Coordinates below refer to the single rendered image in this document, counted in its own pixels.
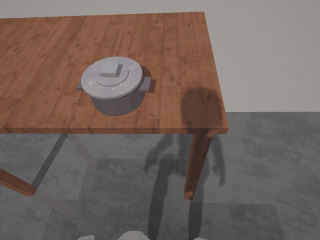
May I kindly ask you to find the knob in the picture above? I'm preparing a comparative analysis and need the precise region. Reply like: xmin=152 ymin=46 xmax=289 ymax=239
xmin=99 ymin=62 xmax=120 ymax=77

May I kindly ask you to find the pot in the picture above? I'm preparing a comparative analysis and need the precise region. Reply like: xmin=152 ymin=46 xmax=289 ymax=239
xmin=77 ymin=76 xmax=152 ymax=116

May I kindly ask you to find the table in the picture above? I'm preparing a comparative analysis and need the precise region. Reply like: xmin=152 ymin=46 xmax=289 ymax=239
xmin=0 ymin=11 xmax=229 ymax=200

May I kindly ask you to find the lid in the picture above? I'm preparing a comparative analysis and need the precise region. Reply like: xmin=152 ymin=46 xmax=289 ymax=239
xmin=81 ymin=56 xmax=143 ymax=100

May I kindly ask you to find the left robot thigh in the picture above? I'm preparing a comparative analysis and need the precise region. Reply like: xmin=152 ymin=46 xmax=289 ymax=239
xmin=118 ymin=230 xmax=150 ymax=240

